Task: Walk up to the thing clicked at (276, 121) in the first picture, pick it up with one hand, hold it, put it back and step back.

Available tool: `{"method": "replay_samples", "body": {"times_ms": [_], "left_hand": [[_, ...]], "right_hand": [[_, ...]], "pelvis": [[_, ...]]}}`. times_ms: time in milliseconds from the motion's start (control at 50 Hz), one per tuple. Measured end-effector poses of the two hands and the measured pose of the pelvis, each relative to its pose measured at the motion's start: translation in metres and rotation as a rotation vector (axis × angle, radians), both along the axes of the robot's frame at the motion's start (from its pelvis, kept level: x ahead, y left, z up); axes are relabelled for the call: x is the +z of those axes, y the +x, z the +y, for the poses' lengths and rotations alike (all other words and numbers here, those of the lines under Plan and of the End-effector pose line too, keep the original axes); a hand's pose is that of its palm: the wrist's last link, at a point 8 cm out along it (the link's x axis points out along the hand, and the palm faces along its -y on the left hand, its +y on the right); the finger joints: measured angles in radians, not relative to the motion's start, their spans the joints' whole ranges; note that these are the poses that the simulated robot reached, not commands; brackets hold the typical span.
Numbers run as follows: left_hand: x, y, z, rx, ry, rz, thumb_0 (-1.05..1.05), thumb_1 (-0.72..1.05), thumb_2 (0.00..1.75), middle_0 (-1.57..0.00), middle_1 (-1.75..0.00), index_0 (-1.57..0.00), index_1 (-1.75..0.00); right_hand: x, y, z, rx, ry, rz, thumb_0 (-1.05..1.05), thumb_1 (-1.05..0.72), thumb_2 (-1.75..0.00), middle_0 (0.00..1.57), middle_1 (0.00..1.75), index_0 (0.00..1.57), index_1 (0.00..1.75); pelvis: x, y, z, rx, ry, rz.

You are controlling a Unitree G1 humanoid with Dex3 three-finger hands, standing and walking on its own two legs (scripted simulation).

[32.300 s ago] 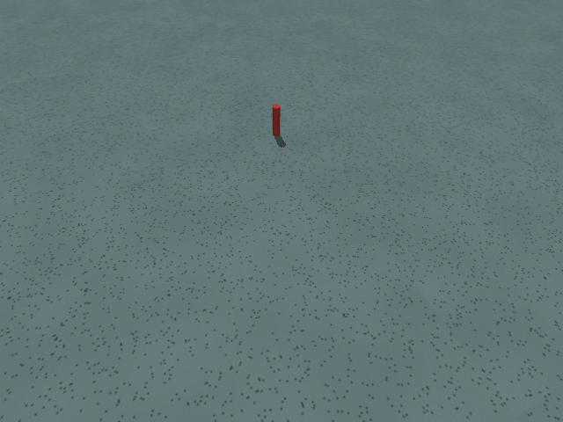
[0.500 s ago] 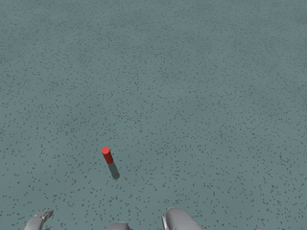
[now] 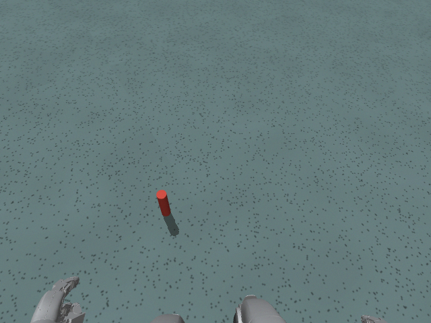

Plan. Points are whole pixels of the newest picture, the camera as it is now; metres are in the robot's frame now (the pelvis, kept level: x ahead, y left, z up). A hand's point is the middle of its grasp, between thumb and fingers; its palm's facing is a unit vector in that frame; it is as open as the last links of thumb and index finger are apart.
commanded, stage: step back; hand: left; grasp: from the side
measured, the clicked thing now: (163, 203) +0.63 +0.22 -0.66
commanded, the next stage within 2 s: none
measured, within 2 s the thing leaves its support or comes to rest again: neither
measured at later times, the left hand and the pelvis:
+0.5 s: hand out of the picture -0.07 +0.22 -0.13, palm faces -0.07 -0.91 -0.40, open 7.4 cm; pelvis -0.15 -0.04 +0.01, yaw -4 degrees
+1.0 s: hand out of the picture -0.22 +0.21 -0.15, palm faces -0.07 -0.91 -0.41, open 7.4 cm; pelvis -0.33 -0.06 -0.01, yaw -4 degrees
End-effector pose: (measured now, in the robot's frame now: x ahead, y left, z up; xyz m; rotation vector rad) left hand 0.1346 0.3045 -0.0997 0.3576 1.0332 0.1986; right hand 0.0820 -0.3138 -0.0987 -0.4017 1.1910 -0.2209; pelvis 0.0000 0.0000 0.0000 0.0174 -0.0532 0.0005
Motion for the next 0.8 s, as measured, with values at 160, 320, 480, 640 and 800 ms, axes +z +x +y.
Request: {"method": "replay_samples", "body": {"times_ms": [160,320,480,640,800], "left_hand": [[-0.001,-0.064,0.006,0.019,-0.005,0.087,0.01,0.90,0.90,-0.21,-0.30,-0.20,-0.30],[-0.009,-0.133,-0.011,-0.016,0.020,0.167,0.01,0.90,0.90,-0.21,-0.30,-0.20,-0.30],[0.006,-0.204,-0.038,0.000,0.027,0.174,0.01,0.90,0.90,-0.21,-0.30,-0.20,-0.30],[0.006,-0.216,-0.030,0.002,0.035,0.048,0.01,0.90,0.90,-0.21,-0.30,-0.20,-0.30],[0.000,-0.258,-0.032,0.024,-0.001,0.044,0.01,0.90,0.90,-0.21,-0.30,-0.20,-0.30]], "right_hand": [[0.022,-0.045,0.001,-0.017,-0.017,-0.034,0.00,-0.90,-0.90,0.21,0.30,0.20,0.30],[0.013,-0.082,-0.026,-0.021,-0.018,-0.122,0.00,-0.90,-0.90,0.21,0.30,0.20,0.30],[-0.002,-0.144,-0.048,-0.074,0.015,-0.086,0.00,-0.90,-0.90,0.21,0.30,0.20,0.30],[-0.009,-0.218,-0.038,-0.025,0.007,0.031,0.00,-0.90,-0.90,0.20,0.30,0.20,0.30],[0.006,-0.265,-0.028,-0.004,0.007,0.019,0.01,-0.90,-0.90,0.21,0.30,0.20,0.30]], "pelvis": [[0.013,-0.041,-0.003,-0.034,-0.037,0.012],[0.001,-0.098,-0.022,-0.093,-0.030,0.015],[0.004,-0.148,-0.036,-0.077,0.000,0.009],[0.000,-0.197,-0.033,0.001,-0.008,0.023],[0.007,-0.251,-0.037,-0.006,-0.023,0.010]]}}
